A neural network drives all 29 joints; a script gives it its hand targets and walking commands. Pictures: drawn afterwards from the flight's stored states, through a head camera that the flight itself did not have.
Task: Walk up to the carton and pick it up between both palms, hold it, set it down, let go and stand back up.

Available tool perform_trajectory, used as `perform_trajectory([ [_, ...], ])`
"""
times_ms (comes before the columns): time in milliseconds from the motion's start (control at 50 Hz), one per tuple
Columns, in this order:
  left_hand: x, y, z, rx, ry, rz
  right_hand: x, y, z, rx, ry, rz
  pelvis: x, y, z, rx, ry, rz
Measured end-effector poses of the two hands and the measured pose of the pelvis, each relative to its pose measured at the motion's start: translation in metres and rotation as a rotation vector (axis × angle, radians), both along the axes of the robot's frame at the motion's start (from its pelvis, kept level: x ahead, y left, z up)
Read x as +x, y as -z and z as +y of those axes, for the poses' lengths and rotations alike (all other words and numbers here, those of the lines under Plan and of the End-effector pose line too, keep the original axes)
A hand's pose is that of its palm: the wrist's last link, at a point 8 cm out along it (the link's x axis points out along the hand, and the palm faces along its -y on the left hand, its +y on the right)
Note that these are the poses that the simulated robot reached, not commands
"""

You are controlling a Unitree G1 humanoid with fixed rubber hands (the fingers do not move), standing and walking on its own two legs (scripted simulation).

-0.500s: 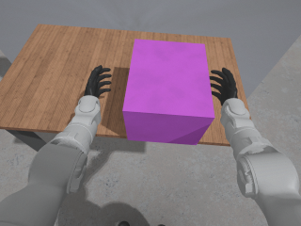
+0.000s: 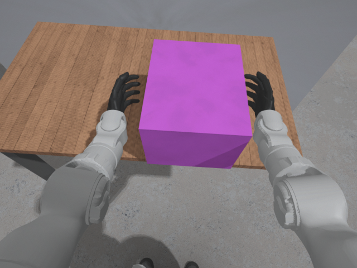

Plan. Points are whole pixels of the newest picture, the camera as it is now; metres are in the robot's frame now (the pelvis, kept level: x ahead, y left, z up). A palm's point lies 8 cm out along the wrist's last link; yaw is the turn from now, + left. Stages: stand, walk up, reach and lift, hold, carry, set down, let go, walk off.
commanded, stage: reach and lift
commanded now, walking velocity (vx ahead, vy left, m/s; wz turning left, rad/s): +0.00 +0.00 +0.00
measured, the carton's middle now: (192, 105) +0.51 -0.02 +0.02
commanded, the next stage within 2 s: none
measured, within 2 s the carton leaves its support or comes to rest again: neither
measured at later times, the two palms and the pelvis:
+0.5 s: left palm (125, 109) +0.45 +0.14 +0.06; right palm (262, 119) +0.44 -0.17 +0.06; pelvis +0.02 +0.01 +0.03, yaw -1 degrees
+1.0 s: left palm (123, 108) +0.46 +0.14 +0.06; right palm (260, 120) +0.44 -0.16 +0.06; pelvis +0.04 +0.02 +0.03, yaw -1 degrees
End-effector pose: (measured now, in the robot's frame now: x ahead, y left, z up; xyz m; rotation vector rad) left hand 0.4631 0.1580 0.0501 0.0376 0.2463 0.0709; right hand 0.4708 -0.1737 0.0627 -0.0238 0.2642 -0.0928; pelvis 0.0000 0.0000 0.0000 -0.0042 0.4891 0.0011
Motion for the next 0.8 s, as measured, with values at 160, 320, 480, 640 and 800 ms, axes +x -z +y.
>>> perform_trajectory([
  [160,0.006,-0.004,-0.018,-0.019,0.014,-0.008,-0.006,0.0,0.001,-0.006,0.043,-0.008,0.002,-0.006,0.001,0.0,0.003,-0.029],
  [320,-0.002,-0.005,-0.02,0.006,0.015,-0.007,-0.021,0.003,0.006,-0.035,0.065,-0.05,0.009,-0.021,0.006,0.002,0.006,-0.114],
  [480,-0.008,-0.006,-0.02,0.034,0.02,0.005,-0.03,0.003,0.005,-0.07,0.072,-0.053,0.021,-0.028,0.011,0.003,0.02,-0.178],
  [640,-0.008,-0.005,-0.018,0.009,0.018,0.01,-0.031,0.001,0.006,-0.095,0.072,-0.043,0.03,-0.03,0.012,0.002,0.024,-0.198],
  [800,-0.005,-0.006,-0.015,0.034,0.04,0.007,-0.033,0.002,0.01,-0.083,0.089,-0.043,0.035,-0.03,0.018,-0.005,0.023,-0.209],
])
